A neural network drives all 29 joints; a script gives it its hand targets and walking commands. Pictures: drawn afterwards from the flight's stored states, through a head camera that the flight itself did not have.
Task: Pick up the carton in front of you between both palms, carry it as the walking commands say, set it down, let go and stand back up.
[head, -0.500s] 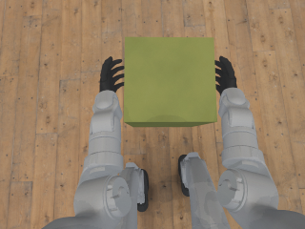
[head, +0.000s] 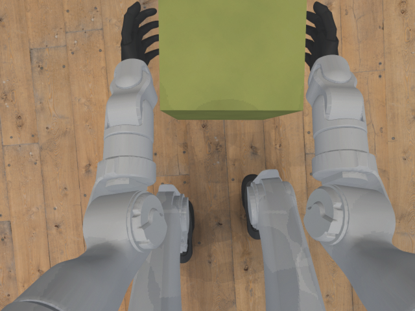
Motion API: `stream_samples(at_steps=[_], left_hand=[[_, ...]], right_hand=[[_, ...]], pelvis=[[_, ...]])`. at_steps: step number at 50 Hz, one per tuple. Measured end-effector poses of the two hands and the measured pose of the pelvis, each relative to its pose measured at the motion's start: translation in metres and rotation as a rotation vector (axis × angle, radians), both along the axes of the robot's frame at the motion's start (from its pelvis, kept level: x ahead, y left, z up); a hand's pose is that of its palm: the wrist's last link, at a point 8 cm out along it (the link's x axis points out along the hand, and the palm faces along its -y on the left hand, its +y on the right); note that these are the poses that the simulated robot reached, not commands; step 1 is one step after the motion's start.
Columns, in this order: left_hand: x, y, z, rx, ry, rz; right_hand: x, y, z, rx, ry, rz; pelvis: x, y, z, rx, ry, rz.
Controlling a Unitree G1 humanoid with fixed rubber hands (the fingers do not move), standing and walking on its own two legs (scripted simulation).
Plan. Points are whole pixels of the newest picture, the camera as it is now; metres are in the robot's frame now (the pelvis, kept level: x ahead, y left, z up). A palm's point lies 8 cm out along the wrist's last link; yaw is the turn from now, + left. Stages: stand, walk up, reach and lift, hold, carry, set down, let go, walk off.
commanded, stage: set down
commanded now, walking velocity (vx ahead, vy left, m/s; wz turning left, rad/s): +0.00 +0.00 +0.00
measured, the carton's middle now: (225, 63) +0.52 -0.07 -0.19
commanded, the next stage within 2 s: none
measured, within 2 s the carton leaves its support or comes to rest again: rests again in 0.84 s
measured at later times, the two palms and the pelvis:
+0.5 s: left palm (159, 65) +0.55 +0.07 -0.26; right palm (294, 64) +0.52 -0.22 -0.27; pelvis -0.01 +0.01 -0.10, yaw +1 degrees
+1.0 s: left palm (158, 71) +0.55 +0.09 -0.29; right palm (289, 67) +0.52 -0.22 -0.30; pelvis -0.02 +0.01 -0.13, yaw +2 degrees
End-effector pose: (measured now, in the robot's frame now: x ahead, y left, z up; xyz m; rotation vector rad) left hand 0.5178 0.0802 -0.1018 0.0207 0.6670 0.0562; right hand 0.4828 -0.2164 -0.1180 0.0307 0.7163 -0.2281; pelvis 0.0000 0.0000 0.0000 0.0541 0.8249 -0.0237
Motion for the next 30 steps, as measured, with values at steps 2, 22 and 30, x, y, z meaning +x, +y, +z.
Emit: stream_samples(at_steps=[2, 22, 30], left_hand=[[0.004, -0.002, -0.011, 0.008, 0.003, -0.009], [0.033, -0.005, -0.138, 0.040, 0.030, -0.035], [0.041, -0.007, -0.172, 0.031, 0.050, -0.050]], right_hand=[[0.002, -0.002, -0.012, 0.002, 0.003, -0.003], [0.031, -0.006, -0.140, -0.013, 0.033, 0.024], [0.040, -0.009, -0.173, -0.015, 0.052, 0.032]], pelvis=[[-0.002, 0.000, -0.008, 0.001, 0.000, 0.000], [-0.014, 0.005, -0.088, 0.005, -0.095, 0.016], [-0.014, 0.006, -0.111, -0.007, -0.153, 0.035]])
